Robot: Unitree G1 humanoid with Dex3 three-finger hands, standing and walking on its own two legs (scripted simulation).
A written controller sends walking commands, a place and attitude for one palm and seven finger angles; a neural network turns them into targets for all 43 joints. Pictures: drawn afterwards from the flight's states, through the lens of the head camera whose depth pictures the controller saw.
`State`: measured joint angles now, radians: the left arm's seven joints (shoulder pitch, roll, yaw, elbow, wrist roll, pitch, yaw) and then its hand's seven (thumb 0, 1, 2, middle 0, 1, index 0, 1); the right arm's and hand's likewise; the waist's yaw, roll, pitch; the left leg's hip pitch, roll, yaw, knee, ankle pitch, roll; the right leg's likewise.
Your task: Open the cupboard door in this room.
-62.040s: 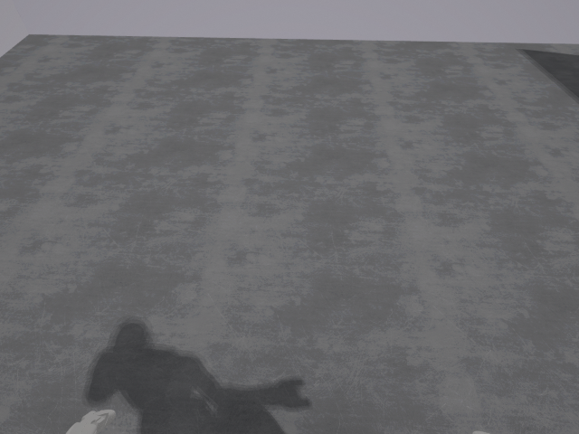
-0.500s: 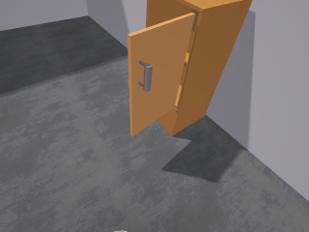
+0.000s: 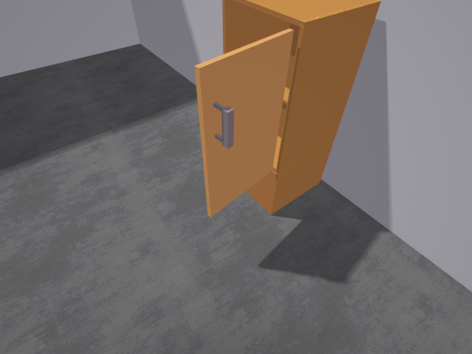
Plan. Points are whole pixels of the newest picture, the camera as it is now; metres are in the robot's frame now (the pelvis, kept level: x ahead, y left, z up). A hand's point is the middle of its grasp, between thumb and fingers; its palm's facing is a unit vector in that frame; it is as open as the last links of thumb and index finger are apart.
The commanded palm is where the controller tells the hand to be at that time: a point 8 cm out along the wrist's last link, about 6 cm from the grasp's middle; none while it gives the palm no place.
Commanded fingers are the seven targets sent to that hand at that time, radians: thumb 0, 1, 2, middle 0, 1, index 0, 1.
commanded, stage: let the arm hang, fingers relaxed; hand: left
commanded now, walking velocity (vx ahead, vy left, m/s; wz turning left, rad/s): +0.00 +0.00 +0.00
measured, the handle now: (222, 125) +0.69 +0.07 +0.00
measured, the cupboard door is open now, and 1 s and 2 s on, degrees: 98 98 98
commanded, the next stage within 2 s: look to check the result in 0.26 s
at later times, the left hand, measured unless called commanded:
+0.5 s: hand out of the picture -0.01 +0.15 -0.16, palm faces +0.06 -0.98 -0.19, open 7.4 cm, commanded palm none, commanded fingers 0.00 0.90 0.90 -0.20 -0.30 -0.20 -0.30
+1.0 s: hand out of the picture +0.05 +0.13 -0.16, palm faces +0.05 -0.98 -0.19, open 7.4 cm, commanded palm none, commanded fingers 0.00 0.90 0.90 -0.20 -0.30 -0.20 -0.30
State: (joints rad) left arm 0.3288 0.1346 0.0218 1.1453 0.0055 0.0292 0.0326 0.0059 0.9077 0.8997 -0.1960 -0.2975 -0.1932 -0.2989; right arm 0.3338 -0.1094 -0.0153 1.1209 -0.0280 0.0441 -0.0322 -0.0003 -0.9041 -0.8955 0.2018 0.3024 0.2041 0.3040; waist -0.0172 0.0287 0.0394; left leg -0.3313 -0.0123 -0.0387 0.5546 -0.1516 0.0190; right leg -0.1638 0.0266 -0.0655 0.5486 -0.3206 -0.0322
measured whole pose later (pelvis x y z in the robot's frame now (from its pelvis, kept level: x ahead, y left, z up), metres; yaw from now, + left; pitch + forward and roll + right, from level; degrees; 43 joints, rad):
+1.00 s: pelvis +0.06 -0.03 +0.01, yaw +0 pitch -2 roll +0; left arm 0.28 0.12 0.02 1.13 0.00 -0.01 0.04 0.00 0.91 0.90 -0.20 -0.30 -0.19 -0.30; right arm 0.25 -0.14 0.00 1.15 -0.02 0.02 -0.05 0.00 -0.91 -0.90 0.20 0.30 0.20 0.30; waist 0.00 0.01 0.07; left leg -0.23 0.00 -0.04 0.44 -0.18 -0.02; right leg -0.05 0.04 -0.05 0.40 -0.32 -0.06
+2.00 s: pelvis +0.07 -0.03 +0.01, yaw -1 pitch -2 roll +1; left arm 0.32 0.13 0.01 1.13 0.00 -0.01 0.04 0.00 0.91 0.90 -0.20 -0.30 -0.19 -0.30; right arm 0.27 -0.13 0.00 1.15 -0.02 0.01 -0.05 0.00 -0.91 -0.90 0.20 0.30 0.20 0.30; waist 0.00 0.00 0.06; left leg -0.20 -0.01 -0.03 0.42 -0.19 -0.01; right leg -0.02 0.04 -0.04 0.38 -0.32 -0.05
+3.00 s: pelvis +0.07 -0.04 +0.01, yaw -1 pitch -2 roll +1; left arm 0.32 0.12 0.01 1.13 0.00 -0.01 0.04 0.00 0.91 0.90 -0.20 -0.30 -0.19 -0.30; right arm 0.27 -0.13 0.00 1.15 -0.02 0.01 -0.05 0.00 -0.90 -0.90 0.20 0.30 0.20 0.30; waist 0.00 0.00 0.07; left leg -0.20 0.01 -0.03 0.43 -0.19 -0.02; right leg -0.02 0.05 -0.05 0.37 -0.33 -0.06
